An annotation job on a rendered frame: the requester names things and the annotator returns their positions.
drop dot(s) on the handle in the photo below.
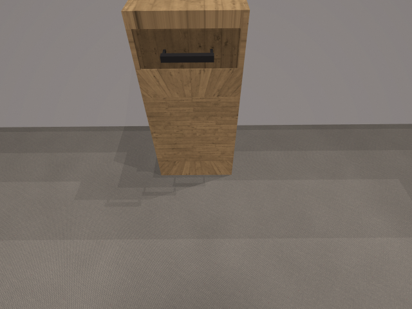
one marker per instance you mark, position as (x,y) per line
(186,57)

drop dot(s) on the drawer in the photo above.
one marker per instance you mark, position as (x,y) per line
(150,43)

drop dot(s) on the cabinet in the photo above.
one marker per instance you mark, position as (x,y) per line
(192,112)

